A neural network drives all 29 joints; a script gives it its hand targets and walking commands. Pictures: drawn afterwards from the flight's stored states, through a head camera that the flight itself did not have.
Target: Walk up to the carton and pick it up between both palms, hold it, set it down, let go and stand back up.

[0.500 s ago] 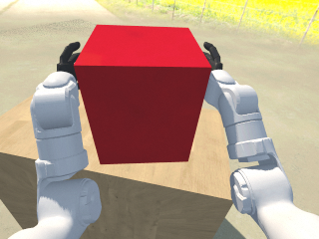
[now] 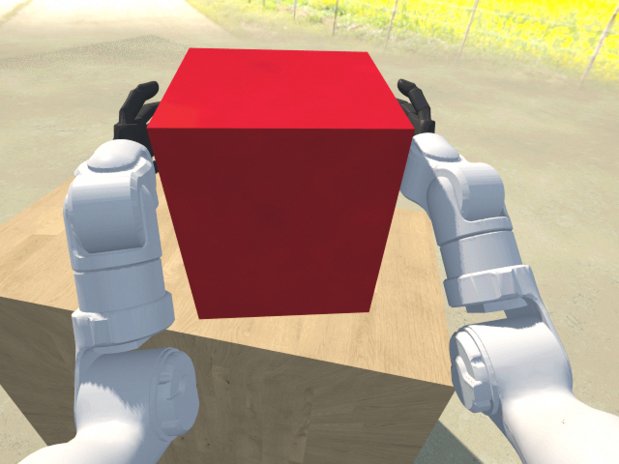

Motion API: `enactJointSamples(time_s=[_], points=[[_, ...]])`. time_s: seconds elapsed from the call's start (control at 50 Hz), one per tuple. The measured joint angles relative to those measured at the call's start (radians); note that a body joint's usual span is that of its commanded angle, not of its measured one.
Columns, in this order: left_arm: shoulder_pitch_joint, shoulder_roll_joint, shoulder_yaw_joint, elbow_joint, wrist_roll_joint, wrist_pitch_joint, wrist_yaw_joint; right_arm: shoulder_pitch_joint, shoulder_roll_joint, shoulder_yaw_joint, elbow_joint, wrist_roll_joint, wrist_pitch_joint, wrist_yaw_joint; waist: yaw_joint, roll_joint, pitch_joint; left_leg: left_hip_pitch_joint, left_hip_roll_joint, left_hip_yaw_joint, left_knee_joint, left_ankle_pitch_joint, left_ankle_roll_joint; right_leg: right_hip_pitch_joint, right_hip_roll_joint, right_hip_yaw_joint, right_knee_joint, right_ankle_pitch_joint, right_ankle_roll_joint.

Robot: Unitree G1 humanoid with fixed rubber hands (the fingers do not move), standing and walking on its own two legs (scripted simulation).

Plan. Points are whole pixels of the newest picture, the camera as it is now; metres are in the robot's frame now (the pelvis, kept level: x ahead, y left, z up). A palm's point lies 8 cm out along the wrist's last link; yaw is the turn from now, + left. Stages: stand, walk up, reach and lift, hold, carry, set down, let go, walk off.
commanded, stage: hold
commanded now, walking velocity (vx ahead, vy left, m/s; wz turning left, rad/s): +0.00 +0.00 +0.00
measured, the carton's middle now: (283, 185) +0.38 +0.01 +0.25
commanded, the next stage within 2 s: none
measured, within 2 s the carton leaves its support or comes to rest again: neither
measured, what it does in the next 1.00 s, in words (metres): stands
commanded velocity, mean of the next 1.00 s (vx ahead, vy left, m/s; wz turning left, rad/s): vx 0.00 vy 0.00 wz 0.00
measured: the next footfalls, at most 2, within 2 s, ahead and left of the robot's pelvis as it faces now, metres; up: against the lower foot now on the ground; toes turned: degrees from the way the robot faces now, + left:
none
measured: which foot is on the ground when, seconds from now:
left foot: down 0.00-1.00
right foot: down 0.00-1.00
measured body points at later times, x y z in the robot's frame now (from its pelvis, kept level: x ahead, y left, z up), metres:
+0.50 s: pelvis +0.01 +0.00 +0.00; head -0.07 +0.02 +0.44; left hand +0.38 +0.16 +0.31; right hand +0.38 -0.14 +0.31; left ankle +0.02 +0.12 -0.75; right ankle +0.03 -0.07 -0.75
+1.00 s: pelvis +0.00 +0.00 +0.00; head -0.06 +0.02 +0.44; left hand +0.38 +0.17 +0.30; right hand +0.39 -0.14 +0.31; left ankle +0.02 +0.12 -0.75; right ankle +0.03 -0.07 -0.75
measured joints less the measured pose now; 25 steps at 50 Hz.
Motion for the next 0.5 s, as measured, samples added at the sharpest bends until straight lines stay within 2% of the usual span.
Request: enactJointSamples(time_s=[0.08, 0.22, 0.38, 0.5], points=[[-0.005, -0.003, 0.005, 0.012, 0.002, -0.005, -0.003, 0.002, -0.004, 0.003, -0.002, 0.001, 0.003, -0.003, 0.005, -0.001, -0.001, 0.001, 0.001, 0.000, -0.001, 0.000, -0.001, 0.003, 0.002, 0.000, -0.003, 0.001, -0.001], [-0.059, 0.006, 0.021, 0.136, 0.001, -0.043, -0.008, -0.046, -0.005, -0.022, 0.086, -0.019, 0.002, 0.003, 0.019, 0.010, -0.013, -0.031, 0.003, -0.002, 0.016, -0.005, -0.002, -0.027, 0.003, -0.002, 0.008, -0.002, -0.004], [0.003, 0.002, 0.009, 0.030, -0.007, -0.045, -0.019, 0.001, -0.015, 0.024, -0.014, 0.011, 0.004, -0.020, 0.012, 0.033, -0.033, -0.003, 0.006, -0.002, -0.007, -0.005, -0.001, 0.016, 0.009, 0.001, -0.048, 0.017, -0.002], [-0.017, -0.003, 0.023, 0.094, 0.013, -0.028, -0.031, -0.011, -0.022, 0.034, 0.044, 0.020, 0.023, -0.022, 0.012, 0.032, -0.030, 0.028, 0.001, -0.001, -0.013, -0.007, 0.002, 0.036, 0.004, 0.001, -0.030, 0.002, 0.000]])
